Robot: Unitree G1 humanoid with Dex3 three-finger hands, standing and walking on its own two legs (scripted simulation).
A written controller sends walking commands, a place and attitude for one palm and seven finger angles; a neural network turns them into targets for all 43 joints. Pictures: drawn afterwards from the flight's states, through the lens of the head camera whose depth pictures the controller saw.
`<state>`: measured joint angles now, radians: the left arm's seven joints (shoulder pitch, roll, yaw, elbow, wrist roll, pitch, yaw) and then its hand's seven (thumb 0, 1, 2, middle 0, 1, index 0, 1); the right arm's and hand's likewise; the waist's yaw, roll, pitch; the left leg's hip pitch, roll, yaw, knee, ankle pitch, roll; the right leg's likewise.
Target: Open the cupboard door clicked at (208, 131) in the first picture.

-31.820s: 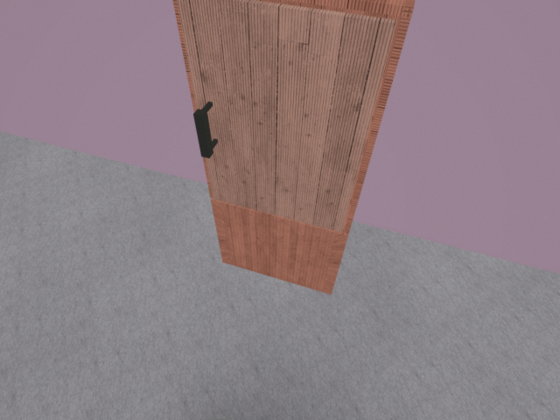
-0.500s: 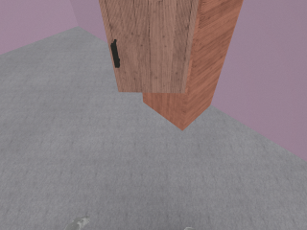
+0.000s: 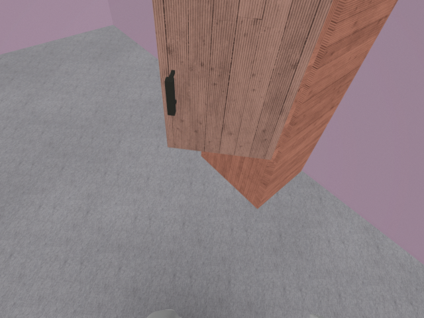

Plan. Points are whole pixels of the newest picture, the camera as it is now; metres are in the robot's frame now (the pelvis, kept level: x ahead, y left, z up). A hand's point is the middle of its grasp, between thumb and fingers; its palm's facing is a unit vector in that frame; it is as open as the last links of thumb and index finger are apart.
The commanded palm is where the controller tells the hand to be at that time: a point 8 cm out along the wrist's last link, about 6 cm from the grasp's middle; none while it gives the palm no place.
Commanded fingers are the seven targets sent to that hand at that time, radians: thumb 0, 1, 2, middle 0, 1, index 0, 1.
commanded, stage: take the last steps up to it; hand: left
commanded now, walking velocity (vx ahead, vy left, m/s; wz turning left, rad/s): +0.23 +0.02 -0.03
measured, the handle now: (172, 93) +0.73 +0.19 -0.03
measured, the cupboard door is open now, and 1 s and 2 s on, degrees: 42 42 42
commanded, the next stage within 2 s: come to a stop and stand still in 0.18 s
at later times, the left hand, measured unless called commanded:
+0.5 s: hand (150, 262) +0.25 +0.16 -0.15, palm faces -0.03 -0.98 -0.21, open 7.4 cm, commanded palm none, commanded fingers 0.00 0.90 0.90 -0.20 -0.30 -0.20 -0.30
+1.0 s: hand (122, 315) +0.14 +0.20 -0.16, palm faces +0.00 -0.97 -0.26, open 7.4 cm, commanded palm none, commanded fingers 0.00 0.90 0.90 -0.20 -0.30 -0.20 -0.30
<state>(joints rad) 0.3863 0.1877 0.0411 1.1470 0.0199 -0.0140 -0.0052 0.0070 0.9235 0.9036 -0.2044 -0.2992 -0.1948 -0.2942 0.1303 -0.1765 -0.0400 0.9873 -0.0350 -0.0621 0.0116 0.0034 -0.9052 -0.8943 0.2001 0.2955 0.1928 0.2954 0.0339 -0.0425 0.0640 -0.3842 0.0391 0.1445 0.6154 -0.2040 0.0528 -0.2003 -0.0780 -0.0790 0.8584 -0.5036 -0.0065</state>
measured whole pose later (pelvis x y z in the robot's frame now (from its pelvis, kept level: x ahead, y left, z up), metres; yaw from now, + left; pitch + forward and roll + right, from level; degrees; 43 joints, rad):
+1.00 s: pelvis +0.12 +0.00 +0.01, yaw -1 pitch +1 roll +0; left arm 0.26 0.21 0.02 1.03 0.03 0.02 0.04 0.01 0.91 0.90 -0.20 -0.30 -0.19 -0.29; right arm 0.16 -0.18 -0.03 0.99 -0.01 0.02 -0.01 0.00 -0.90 -0.89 0.20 0.30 0.20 0.30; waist 0.02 0.00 0.04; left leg -0.33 0.05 0.13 0.57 -0.26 0.02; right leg -0.19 -0.02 -0.01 0.50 -0.34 0.02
